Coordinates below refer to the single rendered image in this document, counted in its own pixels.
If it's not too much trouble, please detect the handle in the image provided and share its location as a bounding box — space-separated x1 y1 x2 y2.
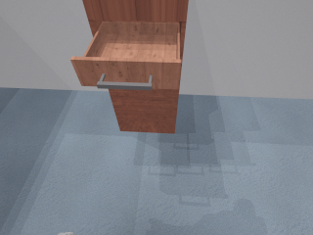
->
96 73 153 91

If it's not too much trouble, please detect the cabinet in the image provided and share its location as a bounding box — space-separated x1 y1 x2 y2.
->
82 0 189 134

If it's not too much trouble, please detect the drawer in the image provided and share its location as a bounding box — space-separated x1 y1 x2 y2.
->
70 22 182 90

